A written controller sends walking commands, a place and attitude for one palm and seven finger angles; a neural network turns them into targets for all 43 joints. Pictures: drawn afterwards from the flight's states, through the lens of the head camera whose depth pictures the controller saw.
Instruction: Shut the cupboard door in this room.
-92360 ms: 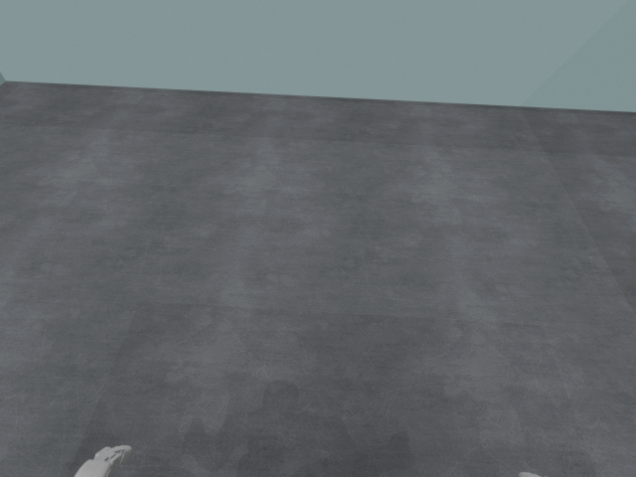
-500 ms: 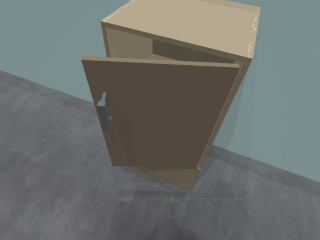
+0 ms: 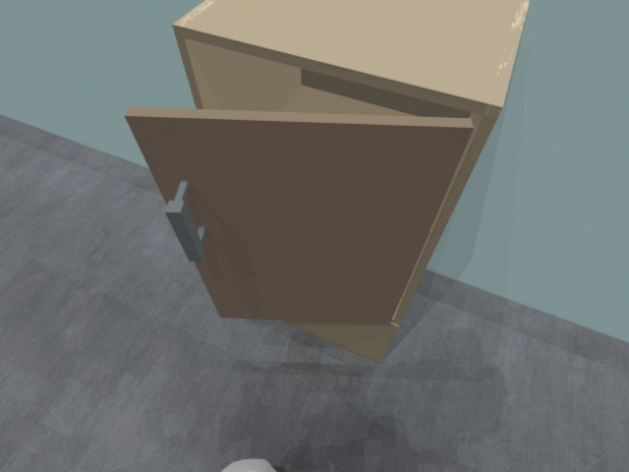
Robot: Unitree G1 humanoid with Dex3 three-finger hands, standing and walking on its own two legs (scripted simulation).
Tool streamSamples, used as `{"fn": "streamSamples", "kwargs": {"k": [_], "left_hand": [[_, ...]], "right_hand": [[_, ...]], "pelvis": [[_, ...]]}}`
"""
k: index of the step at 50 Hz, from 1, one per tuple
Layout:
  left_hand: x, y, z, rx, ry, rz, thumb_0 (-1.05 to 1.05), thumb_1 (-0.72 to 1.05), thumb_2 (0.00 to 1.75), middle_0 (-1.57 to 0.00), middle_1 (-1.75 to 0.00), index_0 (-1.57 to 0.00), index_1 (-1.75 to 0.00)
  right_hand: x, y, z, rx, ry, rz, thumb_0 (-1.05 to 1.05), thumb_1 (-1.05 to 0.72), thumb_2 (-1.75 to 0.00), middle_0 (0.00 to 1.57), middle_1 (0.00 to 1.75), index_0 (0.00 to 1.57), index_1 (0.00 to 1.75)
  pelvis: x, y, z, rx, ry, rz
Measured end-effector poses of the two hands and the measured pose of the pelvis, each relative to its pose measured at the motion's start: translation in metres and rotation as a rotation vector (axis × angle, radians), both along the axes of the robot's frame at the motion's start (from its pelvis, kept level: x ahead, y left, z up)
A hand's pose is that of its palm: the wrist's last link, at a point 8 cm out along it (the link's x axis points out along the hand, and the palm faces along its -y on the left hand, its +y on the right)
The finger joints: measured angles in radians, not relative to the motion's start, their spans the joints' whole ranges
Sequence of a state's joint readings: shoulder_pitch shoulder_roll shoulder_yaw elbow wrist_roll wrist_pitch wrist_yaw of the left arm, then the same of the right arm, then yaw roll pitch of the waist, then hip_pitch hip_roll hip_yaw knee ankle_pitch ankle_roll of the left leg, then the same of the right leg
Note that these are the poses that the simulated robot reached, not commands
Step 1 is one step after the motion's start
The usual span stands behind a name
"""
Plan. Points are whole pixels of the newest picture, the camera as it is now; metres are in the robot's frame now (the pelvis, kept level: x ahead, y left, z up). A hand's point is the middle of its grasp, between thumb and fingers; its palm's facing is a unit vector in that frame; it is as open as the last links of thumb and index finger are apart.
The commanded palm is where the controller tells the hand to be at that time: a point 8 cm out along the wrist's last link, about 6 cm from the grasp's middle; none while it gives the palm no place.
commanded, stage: come to a stop and stand still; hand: left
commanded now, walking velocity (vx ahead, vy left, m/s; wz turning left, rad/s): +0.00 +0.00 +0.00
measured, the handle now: (190, 222) +0.44 +0.23 +0.01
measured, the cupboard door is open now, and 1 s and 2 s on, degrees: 22 22 22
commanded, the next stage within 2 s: look again from close up in 0.88 s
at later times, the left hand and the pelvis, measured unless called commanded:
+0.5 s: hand out of the picture -0.05 +0.16 -0.17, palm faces +0.07 -0.98 -0.17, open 7.3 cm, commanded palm none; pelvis -0.05 -0.02 +0.01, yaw +2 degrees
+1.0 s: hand out of the picture -0.09 +0.15 -0.17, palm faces +0.07 -0.99 -0.13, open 7.4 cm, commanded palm none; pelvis -0.06 +0.00 +0.01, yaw +2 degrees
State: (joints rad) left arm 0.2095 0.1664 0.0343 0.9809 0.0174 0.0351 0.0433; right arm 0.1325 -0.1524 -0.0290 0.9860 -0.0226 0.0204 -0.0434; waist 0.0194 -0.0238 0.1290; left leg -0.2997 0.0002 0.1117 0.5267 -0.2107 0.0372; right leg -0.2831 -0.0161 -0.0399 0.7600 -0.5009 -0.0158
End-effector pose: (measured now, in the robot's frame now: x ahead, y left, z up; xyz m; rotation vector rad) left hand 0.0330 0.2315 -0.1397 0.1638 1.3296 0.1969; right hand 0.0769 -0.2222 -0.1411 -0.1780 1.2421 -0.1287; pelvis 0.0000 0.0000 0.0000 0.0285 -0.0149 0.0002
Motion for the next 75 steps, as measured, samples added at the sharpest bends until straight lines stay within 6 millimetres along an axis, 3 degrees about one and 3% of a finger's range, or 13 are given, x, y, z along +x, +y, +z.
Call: {"fn": "streamSamples", "kwargs": {"k": [4,9,22,34,40,46,53,65,75], "left_hand": [[-0.007,-0.004,0.006,0.036,-0.048,-0.006,0.01,0.92,0.90,-0.20,-0.30,-0.20,-0.30],[-0.028,-0.017,0.011,0.023,-0.047,0.000,0.01,0.92,0.90,-0.20,-0.30,-0.20,-0.30],[-0.075,-0.023,0.001,-0.055,-0.011,0.026,0.01,0.93,0.90,-0.20,-0.30,-0.20,-0.30],[-0.121,-0.026,0.000,-0.088,0.083,0.040,0.01,0.92,0.90,-0.20,-0.30,-0.20,-0.30],[-0.133,-0.029,0.000,-0.098,0.117,0.051,0.01,0.91,0.90,-0.20,-0.30,-0.20,-0.30],[-0.134,-0.032,0.000,-0.107,0.130,0.052,0.01,0.91,0.90,-0.20,-0.30,-0.20,-0.30],[-0.124,-0.031,-0.002,-0.097,0.111,0.025,0.01,0.91,0.90,-0.20,-0.30,-0.20,-0.30],[-0.069,0.007,0.011,-0.006,-0.006,-0.009,0.01,0.92,0.90,-0.20,-0.30,-0.20,-0.30],[-0.045,0.007,0.013,-0.007,-0.020,-0.025,0.01,0.91,0.90,-0.20,-0.30,-0.20,-0.30]], "right_hand": [[0.002,-0.006,-0.009,0.036,-0.027,0.014,0.00,-0.91,-0.90,0.20,0.30,0.20,0.30],[-0.009,-0.013,-0.002,0.048,-0.022,0.011,0.00,-0.91,-0.90,0.20,0.30,0.20,0.30],[-0.082,-0.020,0.015,-0.022,0.065,0.012,0.00,-0.93,-0.90,0.20,0.30,0.20,0.30],[-0.149,0.003,0.013,0.018,0.190,-0.011,0.00,-0.92,-0.90,0.20,0.30,0.20,0.30],[-0.168,0.019,0.011,0.046,0.239,-0.026,0.00,-0.91,-0.90,0.20,0.30,0.20,0.30],[-0.167,0.029,0.009,0.063,0.239,-0.036,0.00,-0.91,-0.90,0.20,0.30,0.20,0.30],[-0.148,0.028,0.001,0.062,0.194,-0.025,0.01,-0.92,-0.90,0.20,0.30,0.20,0.30],[-0.109,0.022,-0.003,0.046,0.081,-0.012,0.02,-0.94,-0.90,0.20,0.30,0.20,0.30],[-0.095,0.013,0.002,0.030,0.089,0.001,0.01,-0.92,-0.90,0.20,0.30,0.20,0.30]], "pelvis": [[-0.013,-0.011,-0.004,-0.003,0.000,0.007],[-0.022,-0.020,0.001,-0.004,0.000,0.035],[-0.049,-0.017,0.010,-0.022,-0.010,0.033],[-0.063,-0.009,0.013,-0.027,0.000,0.038],[-0.063,-0.005,0.013,-0.026,0.007,0.038],[-0.059,-0.001,0.013,-0.024,0.009,0.035],[-0.055,0.005,0.007,-0.039,0.013,0.034],[-0.037,0.016,0.007,-0.021,0.002,0.028],[-0.028,0.011,0.010,-0.017,-0.001,0.024]]}}
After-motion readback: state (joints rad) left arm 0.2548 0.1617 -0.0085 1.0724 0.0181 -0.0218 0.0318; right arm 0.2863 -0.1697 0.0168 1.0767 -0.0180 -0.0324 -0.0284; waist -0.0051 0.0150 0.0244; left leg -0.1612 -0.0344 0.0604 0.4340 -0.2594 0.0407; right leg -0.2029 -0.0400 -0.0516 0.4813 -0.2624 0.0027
